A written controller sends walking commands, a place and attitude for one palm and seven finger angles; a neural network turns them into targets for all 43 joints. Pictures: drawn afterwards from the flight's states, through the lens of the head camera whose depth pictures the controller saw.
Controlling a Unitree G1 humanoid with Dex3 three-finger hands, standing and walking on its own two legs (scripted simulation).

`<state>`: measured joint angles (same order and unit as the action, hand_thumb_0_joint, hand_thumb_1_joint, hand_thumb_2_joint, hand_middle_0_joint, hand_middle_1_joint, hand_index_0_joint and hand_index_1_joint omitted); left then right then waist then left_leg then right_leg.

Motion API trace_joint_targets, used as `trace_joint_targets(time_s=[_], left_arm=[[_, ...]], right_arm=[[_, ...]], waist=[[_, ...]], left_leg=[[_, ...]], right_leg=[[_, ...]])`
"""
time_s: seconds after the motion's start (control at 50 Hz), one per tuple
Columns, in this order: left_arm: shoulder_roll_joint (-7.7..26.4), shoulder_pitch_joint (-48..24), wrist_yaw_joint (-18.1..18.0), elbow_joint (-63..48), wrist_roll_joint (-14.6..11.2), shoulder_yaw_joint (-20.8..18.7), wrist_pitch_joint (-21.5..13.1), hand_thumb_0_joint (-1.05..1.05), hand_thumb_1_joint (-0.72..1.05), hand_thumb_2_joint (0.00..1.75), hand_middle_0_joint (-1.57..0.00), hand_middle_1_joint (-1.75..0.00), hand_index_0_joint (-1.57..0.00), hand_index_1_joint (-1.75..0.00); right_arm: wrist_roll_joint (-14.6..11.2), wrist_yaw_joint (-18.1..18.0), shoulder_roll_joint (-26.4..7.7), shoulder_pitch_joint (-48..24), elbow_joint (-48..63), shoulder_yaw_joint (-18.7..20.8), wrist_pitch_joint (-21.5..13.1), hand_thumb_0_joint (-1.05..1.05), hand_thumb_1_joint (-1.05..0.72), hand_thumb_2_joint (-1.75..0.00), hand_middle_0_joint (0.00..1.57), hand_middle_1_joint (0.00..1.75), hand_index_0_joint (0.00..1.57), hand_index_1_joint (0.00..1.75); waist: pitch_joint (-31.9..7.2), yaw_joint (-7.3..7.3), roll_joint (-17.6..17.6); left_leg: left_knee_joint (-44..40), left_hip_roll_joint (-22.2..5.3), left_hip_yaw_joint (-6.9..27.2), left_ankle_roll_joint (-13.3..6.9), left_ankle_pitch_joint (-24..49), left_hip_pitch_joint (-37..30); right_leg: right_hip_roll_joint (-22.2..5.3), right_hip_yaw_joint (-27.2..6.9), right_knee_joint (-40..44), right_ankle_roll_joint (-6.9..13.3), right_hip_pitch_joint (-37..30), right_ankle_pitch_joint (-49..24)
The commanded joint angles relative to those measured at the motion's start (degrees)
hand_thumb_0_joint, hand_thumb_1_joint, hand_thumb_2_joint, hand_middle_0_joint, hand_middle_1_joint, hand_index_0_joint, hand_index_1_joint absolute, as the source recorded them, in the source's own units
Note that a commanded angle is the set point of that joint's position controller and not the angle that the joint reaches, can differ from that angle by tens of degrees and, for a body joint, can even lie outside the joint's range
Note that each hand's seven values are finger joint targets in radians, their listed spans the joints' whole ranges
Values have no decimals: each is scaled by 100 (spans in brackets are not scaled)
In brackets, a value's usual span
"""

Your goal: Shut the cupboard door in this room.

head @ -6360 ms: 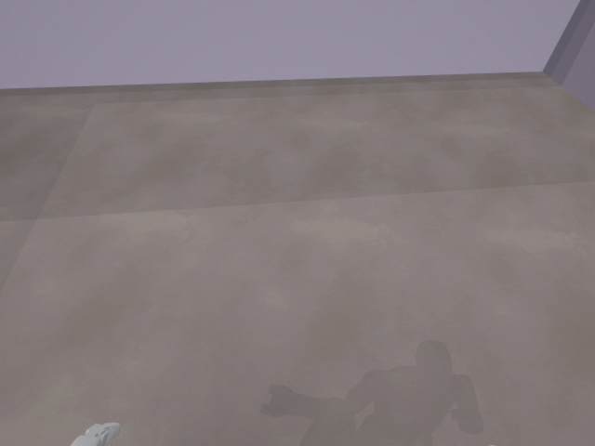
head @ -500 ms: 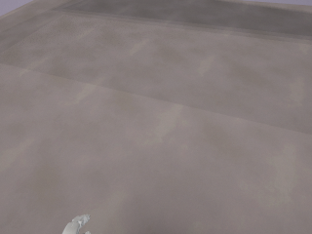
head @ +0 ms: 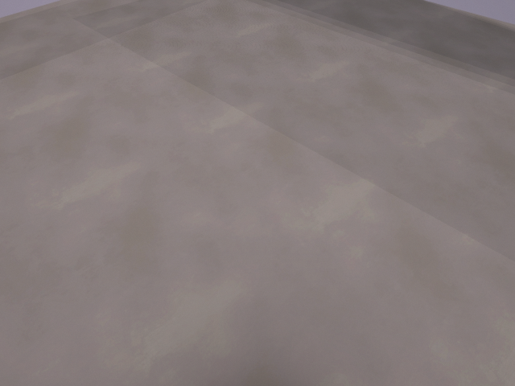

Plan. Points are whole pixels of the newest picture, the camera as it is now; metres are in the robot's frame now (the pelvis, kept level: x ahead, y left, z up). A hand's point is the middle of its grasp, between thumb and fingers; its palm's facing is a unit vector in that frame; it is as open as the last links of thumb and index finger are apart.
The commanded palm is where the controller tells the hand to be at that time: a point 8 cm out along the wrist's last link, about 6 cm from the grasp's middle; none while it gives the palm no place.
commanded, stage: turn or walk to find it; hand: left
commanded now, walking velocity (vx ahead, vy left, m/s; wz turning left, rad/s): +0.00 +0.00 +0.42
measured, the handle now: out of the picture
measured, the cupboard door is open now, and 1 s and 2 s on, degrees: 81 81 81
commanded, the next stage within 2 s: none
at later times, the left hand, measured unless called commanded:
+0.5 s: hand out of the picture +0.06 +0.23 -0.15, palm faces +0.20 -0.94 -0.26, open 7.3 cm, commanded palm none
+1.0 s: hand out of the picture -0.10 +0.18 -0.16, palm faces +0.46 -0.85 -0.27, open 7.3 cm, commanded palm none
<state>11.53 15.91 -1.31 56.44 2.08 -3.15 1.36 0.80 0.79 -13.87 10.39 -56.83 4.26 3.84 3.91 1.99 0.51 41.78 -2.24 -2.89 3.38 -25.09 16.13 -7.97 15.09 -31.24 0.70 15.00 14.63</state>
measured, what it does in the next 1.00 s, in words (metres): steps on the spot, turning left: left foot, then right foot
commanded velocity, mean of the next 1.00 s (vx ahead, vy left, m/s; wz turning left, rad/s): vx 0.00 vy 0.00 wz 0.42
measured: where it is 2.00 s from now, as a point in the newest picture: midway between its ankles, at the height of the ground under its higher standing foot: outside the picture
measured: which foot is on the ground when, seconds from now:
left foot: up 0.00-0.02, down 0.04-0.56, up 0.58-1.00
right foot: down 0.00-0.04, up 0.06-0.54, down 0.56-1.00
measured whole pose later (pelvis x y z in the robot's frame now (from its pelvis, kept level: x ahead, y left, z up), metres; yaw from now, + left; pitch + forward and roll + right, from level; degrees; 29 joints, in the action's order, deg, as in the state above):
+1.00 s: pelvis -0.05 -0.02 +0.00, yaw +26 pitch -1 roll +2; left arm 10.8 14.3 -1.3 55.4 2.0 -2.8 1.0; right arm 0.9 0.8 -14.4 10.9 -57.4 4.4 4.2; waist 4.8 1.0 -0.2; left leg 46.2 -2.5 -2.2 4.1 -25.6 18.9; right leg -7.5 13.5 -31.4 0.9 12.5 17.3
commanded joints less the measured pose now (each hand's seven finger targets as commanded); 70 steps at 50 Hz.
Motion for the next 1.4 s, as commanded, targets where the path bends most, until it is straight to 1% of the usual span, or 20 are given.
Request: trace_joint_targets(time_s=[0.0,0.02,0.04,0.1,0.18,0.34,0.48,0.52,0.54,0.56,0.6,0.68,0.88,0.98,1.02,1.04,1.06,1.08,1.18,1.38], left_arm=[[981,24,-25,-331,-132,-217,-52,0,90,90,-20,-30,-20,-30],[618,-61,10,-508,-162,-131,-23,0,90,90,-20,-30,-20,-30],[577,-393,-5,-645,-107,-67,49,0,90,90,-20,-30,-20,-30],[720,-533,30,-468,-89,-154,130,0,90,90,-20,-30,-20,-30],[701,-237,65,-314,-101,-138,74,0,90,90,-20,-30,-20,-30],[593,-847,-1,-644,-142,-104,64,0,90,90,-20,-30,-20,-30],[530,-459,-28,-656,-201,-89,-45,0,90,90,-20,-30,-20,-30],[918,-86,-70,-571,-145,-162,-159,0,90,90,-20,-30,-20,-30],[1405,36,-116,-563,-68,-273,-199,0,90,90,-20,-30,-20,-30],[1476,28,-113,-633,-99,-245,-165,0,90,90,-20,-30,-20,-30],[1103,-687,-120,-795,-122,-208,-155,0,90,90,-20,-30,-20,-30],[760,-787,-80,-809,-127,-81,-214,0,90,90,-20,-30,-20,-30],[1061,60,-79,-439,-36,-201,-186,0,90,90,-20,-30,-20,-30],[1226,-40,-58,-355,-36,-261,-133,0,90,90,-20,-30,-20,-30],[1062,-142,-43,-366,-123,-239,-73,0,90,90,-20,-30,-20,-30],[693,2,-17,-536,-172,-177,-24,0,90,90,-20,-30,-20,-30],[542,-325,-27,-691,-128,-58,37,0,90,90,-20,-30,-20,-30],[675,-419,-28,-700,-113,-108,82,0,90,90,-20,-30,-20,-30],[718,-294,59,-400,-107,-145,75,0,90,90,-20,-30,-20,-30],[500,-616,14,-702,-163,-76,24,0,90,90,-20,-30,-20,-30]], right_arm=[[-30,-40,-582,567,269,51,-284,0,-90,-90,20,30,20,30],[16,-63,-1088,640,317,169,-312,0,-90,-90,20,30,20,30],[28,-109,-1361,765,293,211,-254,0,-90,-90,20,30,20,30],[50,-206,-948,-1,418,69,-274,0,-90,-90,20,30,20,30],[3,-221,-855,25,444,27,-360,0,-90,-90,20,30,20,30],[53,-217,-842,496,398,106,-335,0,-90,-90,20,30,20,30],[59,-174,-850,285,473,166,-271,0,-90,-90,20,30,20,30],[-32,-125,-572,319,518,146,-286,0,-90,-90,20,30,20,30],[-41,-102,-199,330,659,73,-298,0,-90,-90,20,30,20,30],[9,-126,-445,199,697,155,-229,0,-90,-90,20,30,20,30],[54,-70,-470,374,435,220,-59,0,-90,-90,20,30,20,30],[64,9,-349,664,205,172,-20,0,-90,-90,20,30,20,30],[7,-8,-243,-162,400,37,-80,0,-90,-90,20,30,20,30],[-44,-38,-249,61,402,-16,-192,0,-90,-90,20,30,20,30],[-27,-25,-510,455,302,32,-281,0,-90,-90,20,30,20,30],[26,-49,-1079,582,340,156,-335,0,-90,-90,20,30,20,30],[20,-96,-1418,784,289,216,-280,0,-90,-90,20,30,20,30],[53,-99,-1345,683,291,188,-246,0,-90,-90,20,30,20,30],[23,-201,-852,-61,507,20,-340,0,-90,-90,20,30,20,30],[78,-159,-920,179,549,142,-277,0,-90,-90,20,30,20,30]], waist=[[-867,-362,14],[-723,-444,-1669],[-601,-571,-1596],[10,-306,-1306],[-274,-199,-792],[-418,-433,-767],[-702,-177,-870],[-970,-6,-29],[-935,53,1517],[-806,117,1316],[-241,-217,1034],[31,-373,742],[-289,61,966],[-618,-83,1154],[-789,-364,302],[-834,-411,-1379],[-701,-555,-1810],[-599,-511,-1136],[-334,-220,-926],[-488,-371,-975]], left_leg=[[-2131,-306,330,-290,1574,-1335],[-2475,-1653,2084,-768,2844,-1772],[-2502,-2151,2336,-1280,3652,-1284],[-2544,-1410,1639,-1194,2938,-471],[-2362,-1025,1248,-1098,3855,-1011],[-2223,-1143,2047,-1377,3957,-1188],[-1765,-749,2287,-1142,3705,-421],[-1016,-221,1821,-604,2210,701],[156,599,791,-200,-54,1744],[1291,522,790,-173,-939,1620],[2469,297,949,-153,-286,1529],[2874,166,617,14,597,1564],[953,-3,108,117,-71,1095],[-610,109,-211,-41,322,145],[-1983,-140,65,-166,1727,-1085],[-2290,-1477,1863,-685,3220,-1774],[-2367,-2139,2349,-1251,4416,-1433],[-2353,-2157,1972,-1444,3629,-979],[-2325,-1140,1244,-1120,3682,-879],[-2097,-1107,1895,-1322,3503,-740]], right_leg=[[-850,-631,-483,3,226,-935],[-88,-388,-1649,-432,1649,1239],[80,-865,-2435,-456,1732,2077],[57,-1327,-3148,-446,1680,1159],[191,-1320,-3238,-572,1655,658],[317,-1471,-2314,-618,1420,1086],[661,-1304,-16,-449,-157,327],[-96,-1900,1235,-275,-1702,-694],[-1531,-3259,1336,323,-2167,-1467],[-2081,-3386,1395,840,-1289,-1780],[-1461,-2744,1735,740,-267,-330],[-837,-1672,1569,433,-262,-781],[-1221,-1373,1066,748,-1043,-2270],[-1278,-1143,480,605,-962,-2580],[-952,-694,-504,106,-155,-1584],[-177,-396,-1655,-356,1241,693],[126,-797,-2497,-474,1574,2321],[35,-1103,-2988,-377,1354,2111],[124,-1331,-3333,-513,1556,851],[422,-1281,-1377,-524,787,1187]])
